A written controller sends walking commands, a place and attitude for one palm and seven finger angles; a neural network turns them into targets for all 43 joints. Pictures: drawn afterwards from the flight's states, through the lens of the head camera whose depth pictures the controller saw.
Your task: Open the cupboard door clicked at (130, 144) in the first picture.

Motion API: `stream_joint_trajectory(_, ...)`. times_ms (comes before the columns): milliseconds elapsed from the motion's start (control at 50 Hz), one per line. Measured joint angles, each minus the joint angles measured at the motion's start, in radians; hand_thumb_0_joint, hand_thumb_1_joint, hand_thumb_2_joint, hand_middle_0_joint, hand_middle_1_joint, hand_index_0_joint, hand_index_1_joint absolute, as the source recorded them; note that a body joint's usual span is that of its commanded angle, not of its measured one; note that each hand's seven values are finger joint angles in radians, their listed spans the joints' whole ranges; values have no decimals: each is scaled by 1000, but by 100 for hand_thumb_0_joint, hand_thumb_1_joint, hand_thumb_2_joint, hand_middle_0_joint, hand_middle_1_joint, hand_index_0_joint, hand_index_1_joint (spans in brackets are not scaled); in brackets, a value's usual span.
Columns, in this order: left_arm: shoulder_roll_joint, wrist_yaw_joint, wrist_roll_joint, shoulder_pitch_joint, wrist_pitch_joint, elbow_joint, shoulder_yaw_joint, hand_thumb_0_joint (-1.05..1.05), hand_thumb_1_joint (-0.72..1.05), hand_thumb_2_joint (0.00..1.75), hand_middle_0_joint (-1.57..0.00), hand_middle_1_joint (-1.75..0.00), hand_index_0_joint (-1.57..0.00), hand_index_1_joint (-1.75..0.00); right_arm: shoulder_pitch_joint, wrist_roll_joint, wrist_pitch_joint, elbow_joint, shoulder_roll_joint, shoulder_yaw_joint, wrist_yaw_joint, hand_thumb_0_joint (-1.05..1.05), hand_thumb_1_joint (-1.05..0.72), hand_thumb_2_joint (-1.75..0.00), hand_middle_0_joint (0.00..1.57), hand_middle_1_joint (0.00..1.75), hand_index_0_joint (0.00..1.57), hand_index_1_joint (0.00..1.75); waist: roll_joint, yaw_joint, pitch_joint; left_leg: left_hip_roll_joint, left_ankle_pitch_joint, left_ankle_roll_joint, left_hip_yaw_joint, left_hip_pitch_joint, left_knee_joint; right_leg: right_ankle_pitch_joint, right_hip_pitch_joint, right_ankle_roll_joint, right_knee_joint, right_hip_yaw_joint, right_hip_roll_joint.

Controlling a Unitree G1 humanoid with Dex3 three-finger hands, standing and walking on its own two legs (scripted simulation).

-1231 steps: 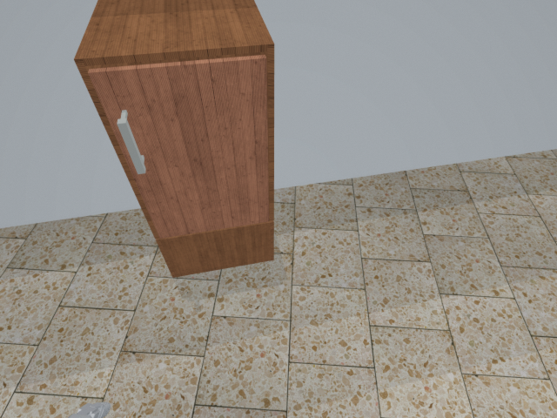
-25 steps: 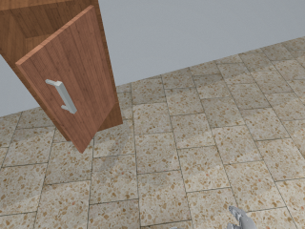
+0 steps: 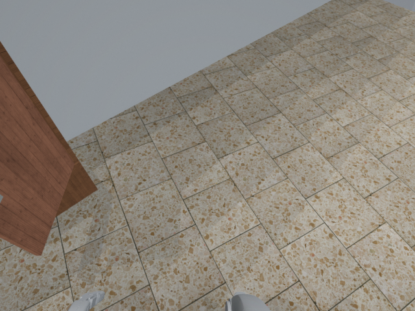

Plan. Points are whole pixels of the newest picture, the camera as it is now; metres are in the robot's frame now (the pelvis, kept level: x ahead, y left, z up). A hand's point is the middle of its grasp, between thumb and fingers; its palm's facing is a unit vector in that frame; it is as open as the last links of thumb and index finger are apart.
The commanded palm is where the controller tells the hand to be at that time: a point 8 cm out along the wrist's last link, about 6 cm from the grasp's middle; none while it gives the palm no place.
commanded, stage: walk to a spot facing it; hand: left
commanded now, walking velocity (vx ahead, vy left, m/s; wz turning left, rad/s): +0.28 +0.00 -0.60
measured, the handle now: out of the picture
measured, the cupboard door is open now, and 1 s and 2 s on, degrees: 47 47 47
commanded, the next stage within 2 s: turn to face it in 1.44 s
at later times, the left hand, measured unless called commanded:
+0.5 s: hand (139, 288) +0.18 +0.16 -0.17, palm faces -0.25 -0.95 -0.20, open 7.4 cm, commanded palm none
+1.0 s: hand (223, 191) +0.43 -0.03 -0.16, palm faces -0.44 -0.88 -0.18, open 7.3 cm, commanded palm none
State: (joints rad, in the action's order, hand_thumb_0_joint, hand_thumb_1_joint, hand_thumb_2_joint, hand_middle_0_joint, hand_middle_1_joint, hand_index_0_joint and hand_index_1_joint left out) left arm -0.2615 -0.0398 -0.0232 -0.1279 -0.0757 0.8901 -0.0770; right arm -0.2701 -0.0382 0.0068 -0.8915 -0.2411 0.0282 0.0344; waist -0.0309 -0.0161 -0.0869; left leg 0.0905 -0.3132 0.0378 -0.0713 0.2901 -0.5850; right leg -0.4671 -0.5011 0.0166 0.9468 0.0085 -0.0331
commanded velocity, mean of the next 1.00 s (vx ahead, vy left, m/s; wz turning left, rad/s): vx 0.35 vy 0.00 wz -0.37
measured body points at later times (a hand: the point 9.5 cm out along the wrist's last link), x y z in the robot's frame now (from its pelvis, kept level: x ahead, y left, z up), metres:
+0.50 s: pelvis +0.12 -0.04 +0.00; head +0.15 -0.04 +0.44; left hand +0.19 +0.21 -0.15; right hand +0.15 -0.31 -0.13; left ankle +0.20 +0.09 -0.73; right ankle +0.02 -0.12 -0.70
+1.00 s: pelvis +0.29 -0.17 +0.01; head +0.33 -0.18 +0.46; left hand +0.45 +0.02 -0.15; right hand +0.22 -0.41 -0.13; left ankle +0.42 -0.07 -0.71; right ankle +0.21 -0.24 -0.73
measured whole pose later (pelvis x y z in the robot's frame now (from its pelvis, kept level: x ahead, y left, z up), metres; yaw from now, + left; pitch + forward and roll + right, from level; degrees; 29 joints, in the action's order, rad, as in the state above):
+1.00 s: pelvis +0.29 -0.17 +0.01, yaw -28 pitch +1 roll +0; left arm -0.20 -0.02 -0.02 -0.22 0.04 1.02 -0.07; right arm -0.23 -0.03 -0.04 -0.99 -0.20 0.05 -0.02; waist -0.03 -0.02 -0.06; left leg 0.10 -0.25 0.04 -0.12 0.41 -0.63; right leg -0.32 -0.18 -0.04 0.48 -0.06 0.00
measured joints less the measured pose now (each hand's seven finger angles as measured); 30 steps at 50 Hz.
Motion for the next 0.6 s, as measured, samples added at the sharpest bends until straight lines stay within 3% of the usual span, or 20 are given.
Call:
stream_joint_trajectory(60,16,-16,0,10,10,-9,3,0,91,90,-20,-30,-20,-30,-26,-7,-2,-11,5,-6,-6,0,-90,-90,20,30,20,30,30,2,5,43,8,20,-25,-40,45,-15,47,-2,-81,-66,27)
stream_joint_trajectory(120,22,-27,1,3,34,-20,10,0,91,90,-20,-30,-20,-30,-53,-2,-5,-15,1,-5,-15,0,-90,-90,20,30,21,30,56,-4,19,86,-33,42,-55,-45,-1,43,158,-27,-303,-101,30)
stream_joint_trajectory(140,16,-25,-1,-2,49,-25,9,0,91,90,-20,-30,-20,-30,-59,5,0,-18,4,-3,-18,0,-90,-90,20,30,21,30,43,-1,27,82,-94,38,-65,-20,-79,120,172,-50,-357,-82,37)
stream_joint_trajectory(180,26,-10,3,-3,69,-16,9,0,91,90,-20,-30,-20,-30,-34,13,23,-39,-3,6,-22,0,-90,-90,20,30,21,30,53,0,11,62,-205,28,-8,54,-296,167,163,-69,-316,-69,21)
stream_joint_trajectory(240,41,10,0,-36,76,0,11,0,91,90,-20,-30,-20,-30,5,15,32,-52,-7,19,-32,1,-90,-90,20,30,20,30,53,2,8,23,-167,23,26,148,-449,160,206,-76,-359,-41,6)
stream_joint_trajectory(280,45,15,-1,-67,82,16,11,0,91,90,-20,-30,-20,-30,31,15,27,-41,-2,25,-38,1,-90,-90,20,30,20,30,41,7,12,9,-111,26,21,181,-419,178,240,-75,-415,-14,2)
stream_joint_trajectory(380,43,9,-4,-138,86,61,7,0,91,90,-20,-30,-20,-30,88,17,-4,0,19,28,-49,1,-90,-90,20,30,20,30,7,34,19,-27,-25,20,19,167,-183,184,301,-71,-482,57,-5)
stream_joint_trajectory(440,44,6,-2,-184,79,81,1,0,91,90,-20,-30,-20,-30,102,16,-36,22,21,17,-43,1,-90,-90,20,30,20,30,7,47,33,-38,-4,5,20,81,17,127,303,-60,-426,94,-23)
stream_joint_trajectory(480,47,0,2,-199,68,93,-2,0,91,90,-20,-30,-20,-30,102,4,-66,35,15,12,-29,0,-90,-90,20,30,20,30,32,41,43,-15,90,-21,31,74,37,14,223,-59,-215,60,-35)
stream_joint_trajectory(540,24,-10,-7,-167,57,109,-13,1,91,90,-20,-30,-20,-30,72,-6,-75,28,42,0,-24,0,-90,-90,20,30,20,30,2,33,38,-5,56,-10,-6,40,12,1,81,-53,98,6,12)
stream_joint_trajectory(600,18,-22,-11,-109,57,88,-20,1,91,90,-19,-30,-19,-30,17,-8,-74,-8,55,-7,-20,0,-90,-90,20,30,20,30,3,32,33,12,53,14,-27,-31,93,81,-13,-37,127,-42,67)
